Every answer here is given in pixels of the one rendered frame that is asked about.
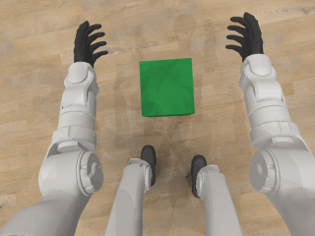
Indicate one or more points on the left robot hand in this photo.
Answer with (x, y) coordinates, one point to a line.
(83, 50)

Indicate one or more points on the right robot hand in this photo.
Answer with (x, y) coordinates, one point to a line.
(251, 42)

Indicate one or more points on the robot left upper arm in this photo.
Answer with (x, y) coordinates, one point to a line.
(67, 181)

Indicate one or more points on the carton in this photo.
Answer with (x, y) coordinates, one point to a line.
(167, 87)

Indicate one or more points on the robot left forearm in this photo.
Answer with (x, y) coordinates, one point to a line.
(77, 115)

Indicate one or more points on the robot right upper arm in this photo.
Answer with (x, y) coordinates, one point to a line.
(286, 176)

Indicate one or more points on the robot right forearm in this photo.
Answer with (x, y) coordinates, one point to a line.
(271, 125)

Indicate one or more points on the right robot shin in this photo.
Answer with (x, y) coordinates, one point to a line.
(208, 167)

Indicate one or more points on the right robot foot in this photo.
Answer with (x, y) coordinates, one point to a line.
(198, 162)

